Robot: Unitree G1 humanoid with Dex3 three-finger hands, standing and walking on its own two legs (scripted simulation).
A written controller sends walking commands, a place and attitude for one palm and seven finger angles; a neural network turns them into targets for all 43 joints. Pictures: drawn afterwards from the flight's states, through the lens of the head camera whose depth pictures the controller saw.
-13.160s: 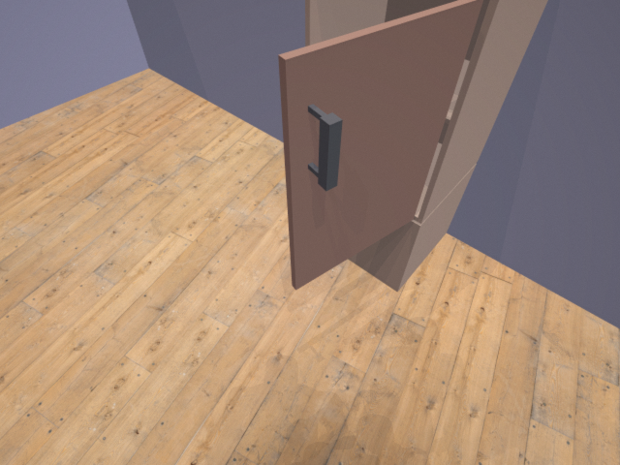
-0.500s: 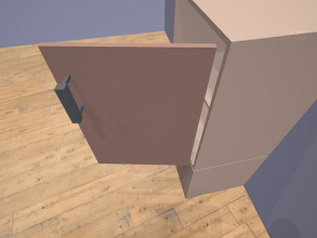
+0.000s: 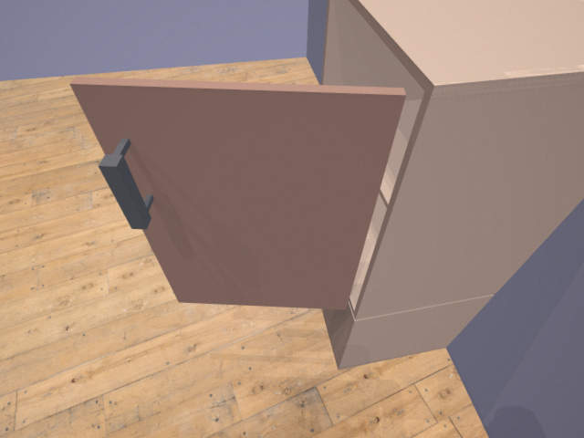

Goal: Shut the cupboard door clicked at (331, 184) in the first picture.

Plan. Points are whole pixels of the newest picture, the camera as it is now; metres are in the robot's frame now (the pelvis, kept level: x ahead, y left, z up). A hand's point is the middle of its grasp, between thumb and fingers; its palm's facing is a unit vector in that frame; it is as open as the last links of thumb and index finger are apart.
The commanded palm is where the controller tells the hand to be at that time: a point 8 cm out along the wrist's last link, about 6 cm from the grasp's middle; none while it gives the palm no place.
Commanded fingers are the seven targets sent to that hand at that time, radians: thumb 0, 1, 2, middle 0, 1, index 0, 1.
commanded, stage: look again from close up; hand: left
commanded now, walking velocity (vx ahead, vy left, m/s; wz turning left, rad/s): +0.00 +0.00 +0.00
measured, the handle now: (132, 184) +0.44 +0.28 +0.10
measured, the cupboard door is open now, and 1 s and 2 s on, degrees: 76 76 76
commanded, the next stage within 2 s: shuffle to correct the standing spot in 0.28 s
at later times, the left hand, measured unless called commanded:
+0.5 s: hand out of the picture -0.01 +0.17 -0.18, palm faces +0.04 -0.98 -0.19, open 7.3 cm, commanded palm none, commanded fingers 0.00 0.90 0.90 -0.20 -0.30 -0.20 -0.30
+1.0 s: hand out of the picture +0.01 +0.25 -0.18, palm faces +0.09 -0.98 -0.19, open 7.4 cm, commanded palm none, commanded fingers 0.00 0.90 0.90 -0.20 -0.30 -0.20 -0.30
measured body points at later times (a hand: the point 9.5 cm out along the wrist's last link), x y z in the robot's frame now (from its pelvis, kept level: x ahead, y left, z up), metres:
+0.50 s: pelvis -0.01 +0.00 +0.00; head +0.01 +0.00 +0.45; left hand -0.01 +0.22 -0.16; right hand -0.03 -0.20 -0.16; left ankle -0.07 +0.10 -0.74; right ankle +0.01 -0.07 -0.74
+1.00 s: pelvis -0.02 +0.07 +0.00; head +0.00 +0.09 +0.45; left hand +0.01 +0.30 -0.17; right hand -0.04 -0.14 -0.15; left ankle -0.07 +0.10 -0.74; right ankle -0.04 -0.08 -0.68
